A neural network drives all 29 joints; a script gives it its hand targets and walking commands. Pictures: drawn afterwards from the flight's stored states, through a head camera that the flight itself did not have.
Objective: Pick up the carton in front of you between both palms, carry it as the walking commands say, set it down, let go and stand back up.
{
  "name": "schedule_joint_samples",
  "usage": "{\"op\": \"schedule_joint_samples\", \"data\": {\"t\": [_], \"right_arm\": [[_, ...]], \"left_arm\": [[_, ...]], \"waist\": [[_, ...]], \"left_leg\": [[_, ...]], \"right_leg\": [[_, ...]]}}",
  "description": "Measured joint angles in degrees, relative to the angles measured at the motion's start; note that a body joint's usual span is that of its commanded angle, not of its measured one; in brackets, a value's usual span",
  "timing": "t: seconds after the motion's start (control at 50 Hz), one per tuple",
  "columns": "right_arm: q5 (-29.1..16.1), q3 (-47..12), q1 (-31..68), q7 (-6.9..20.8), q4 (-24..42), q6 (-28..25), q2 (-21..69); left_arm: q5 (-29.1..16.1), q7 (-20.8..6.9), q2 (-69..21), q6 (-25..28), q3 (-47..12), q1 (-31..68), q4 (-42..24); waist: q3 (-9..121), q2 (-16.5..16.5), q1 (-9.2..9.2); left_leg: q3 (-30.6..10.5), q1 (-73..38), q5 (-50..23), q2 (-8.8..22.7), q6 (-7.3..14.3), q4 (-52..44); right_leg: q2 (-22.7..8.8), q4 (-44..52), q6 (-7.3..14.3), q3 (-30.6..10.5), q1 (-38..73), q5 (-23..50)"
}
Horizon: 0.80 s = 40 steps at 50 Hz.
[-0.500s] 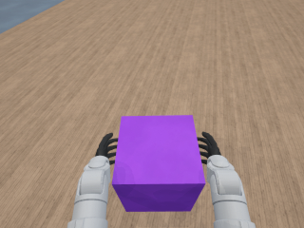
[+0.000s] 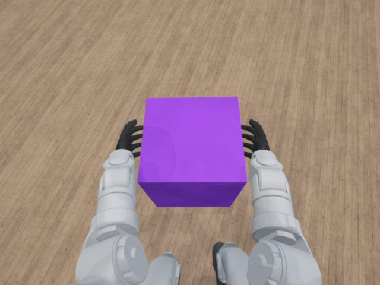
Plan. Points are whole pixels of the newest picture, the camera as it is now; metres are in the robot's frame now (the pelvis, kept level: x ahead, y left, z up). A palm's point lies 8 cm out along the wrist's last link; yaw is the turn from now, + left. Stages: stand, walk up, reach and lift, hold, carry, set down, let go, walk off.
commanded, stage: set down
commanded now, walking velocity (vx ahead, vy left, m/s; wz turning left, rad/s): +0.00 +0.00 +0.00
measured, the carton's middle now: (192, 158) +0.40 +0.02 -0.10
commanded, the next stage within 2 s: none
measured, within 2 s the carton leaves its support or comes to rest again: rests again in 1.98 s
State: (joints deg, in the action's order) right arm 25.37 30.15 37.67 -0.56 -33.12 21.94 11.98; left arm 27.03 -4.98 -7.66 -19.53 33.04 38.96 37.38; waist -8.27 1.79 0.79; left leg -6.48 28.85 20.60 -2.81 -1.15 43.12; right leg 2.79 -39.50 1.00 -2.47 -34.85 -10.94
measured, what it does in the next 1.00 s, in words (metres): lowers itself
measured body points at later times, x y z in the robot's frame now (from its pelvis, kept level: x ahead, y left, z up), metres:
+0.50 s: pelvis -0.01 +0.02 -0.12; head +0.24 +0.01 +0.25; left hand +0.46 +0.16 -0.20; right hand +0.44 -0.14 -0.21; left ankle +0.02 +0.14 -0.71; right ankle +0.09 -0.10 -0.71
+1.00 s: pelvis -0.04 +0.01 -0.24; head +0.29 +0.00 +0.07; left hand +0.50 +0.15 -0.36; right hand +0.48 -0.15 -0.37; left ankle +0.02 +0.14 -0.71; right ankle +0.09 -0.11 -0.71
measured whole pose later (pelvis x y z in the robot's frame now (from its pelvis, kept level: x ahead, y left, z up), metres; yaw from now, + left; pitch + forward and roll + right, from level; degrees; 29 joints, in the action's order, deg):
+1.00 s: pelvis -0.04 +0.01 -0.24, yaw +4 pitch +48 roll +3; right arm 12.7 28.2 63.6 -4.6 -34.4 17.6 0.0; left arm 9.0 2.7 4.7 -15.5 23.1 68.3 43.8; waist 2.6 1.7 -2.1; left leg -3.2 113.1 35.8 -9.2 -2.6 100.3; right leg 4.9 -95.5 -2.8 -5.6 -120.0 -23.7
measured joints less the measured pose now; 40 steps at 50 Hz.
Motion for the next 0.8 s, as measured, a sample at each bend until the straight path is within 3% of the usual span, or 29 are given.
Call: {"op": "schedule_joint_samples", "data": {"t": [0.14,0.28,0.54,0.8], "right_arm": [[-5.71,-3.97,0.18,-2.33,2.45,-10.25,-1.73],[-12.01,-7.27,1.2,-3.69,6.69,-11.0,-4.29],[-7.44,-0.58,10.35,-0.34,2.68,-5.83,-5.49],[-11.8,-2.31,18.32,-2.48,1.39,-5.53,-9.63]], "left_arm": [[-7.32,1.73,2.61,9.19,-4.82,2.09,-0.95],[-15.96,4.28,4.27,9.84,-9.94,3.8,-3.95],[-12.28,4.94,3.41,4.5,-4.99,11.7,-1.21],[-16.79,7.38,8.23,4.54,-9.1,20.53,1.47]], "waist": [[1.19,-0.46,-0.01],[8.15,-0.24,-0.35],[17.16,0.18,-1.79],[15.35,-0.32,-2.25]], "left_leg": [[0.93,22.34,1.65,-1.07,-0.15,9.61],[1.49,41.22,4.7,-2.68,0.27,20.13],[2.52,59.92,9.31,-4.44,0.8,33.65],[3.18,76.37,13.25,-5.46,-0.38,48.06]], "right_leg": [[0.08,-8.71,-0.83,-1.02,-22.21,-0.84],[0.01,-18.93,-2.17,-2.1,-41.01,-3.77],[0.23,-32.4,-3.49,-3.09,-59.83,-8.32],[1.44,-46.95,-3.77,-3.36,-76.95,-11.45]]}}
